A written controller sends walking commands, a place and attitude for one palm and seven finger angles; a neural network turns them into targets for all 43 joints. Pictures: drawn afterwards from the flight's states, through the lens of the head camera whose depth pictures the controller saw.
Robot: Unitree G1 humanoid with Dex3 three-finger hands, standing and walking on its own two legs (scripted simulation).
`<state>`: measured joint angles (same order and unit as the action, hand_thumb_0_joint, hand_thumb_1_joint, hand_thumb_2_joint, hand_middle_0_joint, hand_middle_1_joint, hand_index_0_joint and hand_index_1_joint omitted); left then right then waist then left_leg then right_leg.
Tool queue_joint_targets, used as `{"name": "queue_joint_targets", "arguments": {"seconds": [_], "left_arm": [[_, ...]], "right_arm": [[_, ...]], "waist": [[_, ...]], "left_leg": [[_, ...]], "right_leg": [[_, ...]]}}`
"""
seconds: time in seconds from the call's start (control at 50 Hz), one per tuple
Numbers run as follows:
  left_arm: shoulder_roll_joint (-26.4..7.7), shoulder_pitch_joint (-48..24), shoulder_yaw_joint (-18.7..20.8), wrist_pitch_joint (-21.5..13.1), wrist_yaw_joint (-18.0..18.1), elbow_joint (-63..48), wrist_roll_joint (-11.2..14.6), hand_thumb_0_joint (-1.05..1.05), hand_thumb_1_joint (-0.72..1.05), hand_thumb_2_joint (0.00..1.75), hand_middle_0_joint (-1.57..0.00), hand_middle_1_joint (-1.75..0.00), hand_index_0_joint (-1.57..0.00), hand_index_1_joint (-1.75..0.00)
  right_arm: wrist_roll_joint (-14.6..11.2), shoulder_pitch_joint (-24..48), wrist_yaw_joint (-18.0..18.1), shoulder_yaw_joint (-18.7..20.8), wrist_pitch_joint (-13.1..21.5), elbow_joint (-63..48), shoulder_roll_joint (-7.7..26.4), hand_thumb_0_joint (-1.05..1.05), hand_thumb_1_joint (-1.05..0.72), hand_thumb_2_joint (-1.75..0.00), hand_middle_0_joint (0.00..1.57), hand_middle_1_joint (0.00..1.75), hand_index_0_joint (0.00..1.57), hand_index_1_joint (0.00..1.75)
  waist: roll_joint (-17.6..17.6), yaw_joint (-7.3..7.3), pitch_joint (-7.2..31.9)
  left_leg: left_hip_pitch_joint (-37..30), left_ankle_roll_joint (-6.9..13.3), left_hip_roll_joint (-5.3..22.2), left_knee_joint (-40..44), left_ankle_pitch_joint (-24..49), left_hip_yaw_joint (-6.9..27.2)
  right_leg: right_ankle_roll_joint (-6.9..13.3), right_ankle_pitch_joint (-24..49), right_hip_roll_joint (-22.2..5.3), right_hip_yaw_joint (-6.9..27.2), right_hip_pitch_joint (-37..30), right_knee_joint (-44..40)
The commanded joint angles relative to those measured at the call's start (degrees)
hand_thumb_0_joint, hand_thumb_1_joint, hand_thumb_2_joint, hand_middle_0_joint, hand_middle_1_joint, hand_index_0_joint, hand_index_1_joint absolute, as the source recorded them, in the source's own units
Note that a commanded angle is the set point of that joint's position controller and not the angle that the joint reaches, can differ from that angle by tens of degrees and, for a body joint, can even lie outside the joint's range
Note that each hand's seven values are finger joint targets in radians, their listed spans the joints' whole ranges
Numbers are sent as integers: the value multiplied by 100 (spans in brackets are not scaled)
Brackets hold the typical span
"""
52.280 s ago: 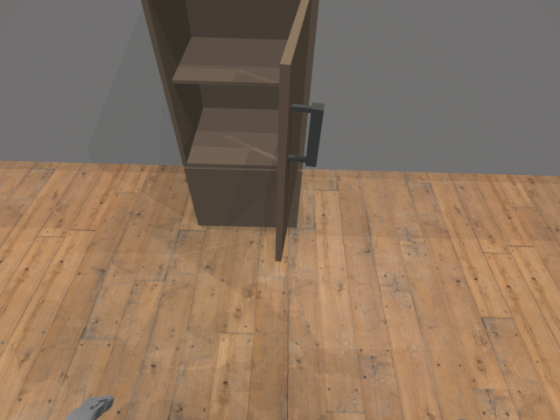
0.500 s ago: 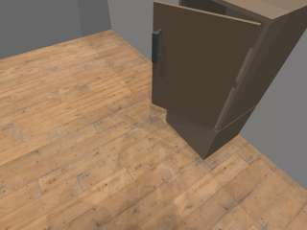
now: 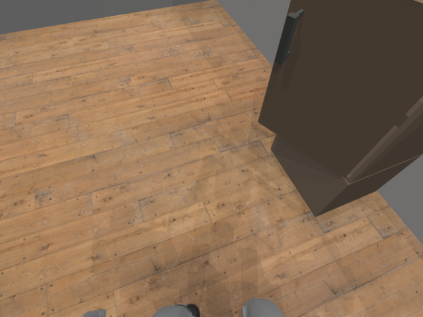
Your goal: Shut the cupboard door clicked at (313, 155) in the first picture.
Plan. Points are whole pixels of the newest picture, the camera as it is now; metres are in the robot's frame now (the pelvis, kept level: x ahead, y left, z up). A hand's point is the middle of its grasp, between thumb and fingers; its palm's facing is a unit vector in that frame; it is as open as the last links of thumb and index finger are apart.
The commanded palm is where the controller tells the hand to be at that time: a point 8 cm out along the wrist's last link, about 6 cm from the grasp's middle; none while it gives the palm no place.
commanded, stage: walk to a spot facing it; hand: left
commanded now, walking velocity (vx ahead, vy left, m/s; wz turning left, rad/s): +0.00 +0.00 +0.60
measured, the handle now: (290, 37) +0.83 -0.20 +0.05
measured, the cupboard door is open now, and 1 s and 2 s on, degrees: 26 26 26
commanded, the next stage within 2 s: turn to face it in 1.64 s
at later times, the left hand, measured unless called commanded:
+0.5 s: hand out of the picture +0.01 +0.13 -0.14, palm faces +0.33 -0.90 -0.30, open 7.4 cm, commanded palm none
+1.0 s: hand out of the picture -0.04 +0.19 -0.15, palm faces +0.61 -0.75 -0.25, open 7.4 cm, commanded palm none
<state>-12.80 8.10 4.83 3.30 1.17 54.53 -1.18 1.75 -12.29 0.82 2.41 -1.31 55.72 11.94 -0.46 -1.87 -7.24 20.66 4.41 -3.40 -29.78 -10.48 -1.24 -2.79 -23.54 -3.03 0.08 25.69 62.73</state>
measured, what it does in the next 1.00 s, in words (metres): steps on the spot, turning left: right foot, then left foot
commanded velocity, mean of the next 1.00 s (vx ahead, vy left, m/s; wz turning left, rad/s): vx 0.07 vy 0.00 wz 0.60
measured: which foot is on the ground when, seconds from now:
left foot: down 0.00-0.28, up 0.30-0.68, down 0.70-1.00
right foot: up 0.00-0.26, down 0.28-0.70, up 0.72-1.00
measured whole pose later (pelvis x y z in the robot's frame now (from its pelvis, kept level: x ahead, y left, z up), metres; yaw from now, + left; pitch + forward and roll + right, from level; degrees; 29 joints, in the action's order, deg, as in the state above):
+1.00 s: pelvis +0.02 -0.04 +0.01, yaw +38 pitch +1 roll -1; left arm -14.8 9.9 4.7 2.8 -0.6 50.3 -1.3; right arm 1.7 -11.7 -0.1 1.6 -0.7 51.3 12.4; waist -0.7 -0.5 -4.7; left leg 12.4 1.7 -2.0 -27.3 -16.0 3.7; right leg -4.8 -22.2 -4.8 -0.5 26.8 53.5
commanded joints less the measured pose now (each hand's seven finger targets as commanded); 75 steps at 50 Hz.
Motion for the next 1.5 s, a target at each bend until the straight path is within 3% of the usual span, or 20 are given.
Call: {"name": "queue_joint_targets", "arguments": {"seconds": [0.0, 0.12, 0.22, 0.26, 0.3, 0.38, 0.6, 0.66, 0.68, 0.7, 0.8, 0.96, 1.06, 1.08, 1.1, 1.12, 1.16, 1.24, 1.42, 1.48], "left_arm": [[-513, 190, 76, -161, -3, -491, -37, 0, 90, 90, -20, -30, -20, -30], [-533, 42, 47, -136, 17, -735, -21, 0, 90, 90, -20, -30, -20, -30], [-790, 981, 138, -187, 60, -580, 9, 0, 90, 90, -20, -30, -20, -30], [-1569, 692, 249, -234, 118, -777, -136, 0, 90, 90, -20, -30, -20, -30], [-1178, -347, 104, -234, 145, -1071, -60, 0, 90, 90, -20, -30, -20, -30], [-812, 106, 14, -381, 117, -902, -19, 0, 90, 90, -20, -30, -20, -30], [-1184, 1149, 221, -340, 106, -588, -91, 0, 90, 90, -20, -30, -20, -30], [-1049, 952, 202, -302, 57, -703, 25, 0, 90, 90, -20, -30, -20, -30], [-612, 760, 79, -270, 8, -962, 62, 0, 90, 90, -20, -30, -20, -30], [-630, 269, -4, -180, 65, -1150, 7, 0, 90, 90, -20, -30, -20, -30], [-705, 312, 77, -133, -27, -873, -6, 0, 90, 90, -20, -30, -20, -30], [-622, -274, 44, -277, -220, -1067, -38, 0, 90, 90, -20, -30, -20, -30], [-662, 543, 85, -414, -248, -835, -29, 0, 90, 90, -20, -30, -20, -30], [-979, 1179, 183, -491, -195, -659, -53, 0, 90, 90, -20, -30, -20, -30], [-1713, 1719, 323, -560, -97, -586, -132, 0, 90, 90, -20, -30, -20, -30], [-1585, 1546, 263, -488, -47, -603, -34, 0, 90, 90, -20, -30, -20, -30], [-1076, 655, 142, -532, -20, -802, -27, 0, 90, 90, -20, -30, -20, -30], [-622, 535, 14, -647, -7, -728, 4, 0, 90, 90, -20, -30, -20, -30], [-903, 1138, 110, -537, 59, -454, -44, 0, 90, 90, -20, -30, -20, -30], [-1141, 972, 200, -502, 45, -565, -14, 0, 90, 90, -20, -30, -20, -30]], "right_arm": [[-14, -412, 82, 324, 75, -329, 1142, 0, -90, -90, 20, 30, 20, 30], [9, -275, 21, 425, -30, -434, 1222, 0, -90, -90, 20, 30, 20, 30], [-61, 319, -27, 479, -121, -727, 1112, 0, -90, -90, 20, 30, 20, 30], [-100, 224, -70, 474, -118, -843, 610, 0, -90, -90, 20, 30, 20, 30], [9, -191, -162, 498, -197, -763, 778, 0, -90, -90, 20, 30, 20, 30], [-59, 26, -236, 393, -212, -719, 672, 0, -90, -90, 20, 30, 20, 30], [-133, 771, -228, 184, -105, -952, 514, 0, -90, -90, 20, 30, 20, 30], [-71, -136, -211, 304, -15, -714, 1025, 0, -90, -90, 20, 30, 20, 30], [-37, -533, -163, 496, 15, -643, 1715, 0, -90, -90, 20, 30, 20, 30], [-98, -828, -114, 501, -58, -526, 1825, 0, -90, -90, 20, 30, 20, 30], [-35, 55, 60, 270, 27, -819, 1235, 0, -90, -90, 20, 30, 20, 30], [5, -206, -23, 333, 143, -717, 1313, 0, -90, -90, 20, 30, 20, 30], [-34, 106, -36, 339, 151, -747, 1222, 0, -90, -90, 20, 30, 20, 30], [-99, 213, -52, 292, 184, -798, 950, 0, -90, -90, 20, 30, 20, 30], [-163, 64, -79, 204, 229, -927, 461, 0, -90, -90, 20, 30, 20, 30], [-62, 277, -107, 294, 188, -957, 813, 0, -90, -90, 20, 30, 20, 30], [7, 12, -178, 326, 138, -728, 736, 0, -90, -90, 20, 30, 20, 30], [-54, -197, -296, 246, 7, -477, 438, 0, -90, -90, 20, 30, 20, 30], [-59, 622, -347, 101, -20, -786, 294, 0, -90, -90, 20, 30, 20, 30], [-33, -58, -303, 178, 57, -716, 629, 0, -90, -90, 20, 30, 20, 30]], "waist": [[351, 18, 1199], [1003, -27, 1098], [791, 435, 1140], [-1684, 433, 686], [-600, -173, 395], [-1070, -63, 690], [-1453, 437, 1047], [-238, -131, 1401], [1758, -393, 1541], [1504, -486, 1450], [1098, -13, 948], [913, -87, 440], [704, 397, 703], [-75, 732, 913], [-2114, 956, 1345], [-1693, 821, 809], [-1159, 299, 281], [-949, 4, 368], [-995, 295, 565], [-762, -80, 1089]], "left_leg": [[-1278, 473, 1542, 1344, 512, 2277], [-1015, 462, 1362, 1247, 438, 2501], [505, -40, 698, 746, -523, 2286], [1811, -746, -469, -2552, -2166, 615], [1301, -632, 20, -3922, -1792, 763], [1395, -828, 282, -4001, -1142, 296], [362, -653, 324, -952, -1539, -417], [-1959, -391, 724, 624, 852, 40], [-2877, 431, 2435, 734, 3296, 2243], [-2588, 838, 2725, 629, 4237, 2246], [-1627, 479, 1720, 825, 2473, 1463], [-1202, 664, 1494, 1498, -1077, 2194], [138, 359, 1020, 661, -1343, 2072], [1219, 97, 528, -246, -1807, 1626], [2228, -336, -248, -2354, -2572, 523], [2280, -349, 122, -3642, -2560, 647], [2159, -402, 521, -4350, -1466, 661], [1681, -652, 642, -3982, -658, 203], [1170, -545, 535, -1457, -747, -571], [-269, -350, 175, -412, -268, -718]], "right_leg": [[-68, 170, -2, 220, 392, -450], [-72, -46, 239, 146, -28, -1482], [106, 733, 304, 56, -2174, -3875], [1152, -562, -2416, 2943, -1790, -5505], [1216, -208, -2133, 1874, -560, -5243], [975, 3347, -1295, 253, -1791, -4196], [908, 5161, -1717, -254, -2867, -3276], [271, 3463, -1348, -935, -1216, -1791], [-185, -826, -455, -1073, 595, -481], [-125, -1499, -414, -353, 834, 60], [-178, -69, -372, 21, 685, 299], [-177, 158, -145, -138, 631, -1469], [-91, 769, 290, -410, -1772, -3286], [12, 372, -274, 224, -3167, -4104], [571, -1043, -2171, 2482, -4003, -5054], [897, -1839, -2634, 3037, -2829, -5522], [869, -1736, -2274, 2298, -1787, -5571], [693, 2516, -1540, -379, -1853, -4855], [676, 5058, -1727, -1246, -2851, -3851], [521, 5254, -1707, -1454, -2589, -2560]]}}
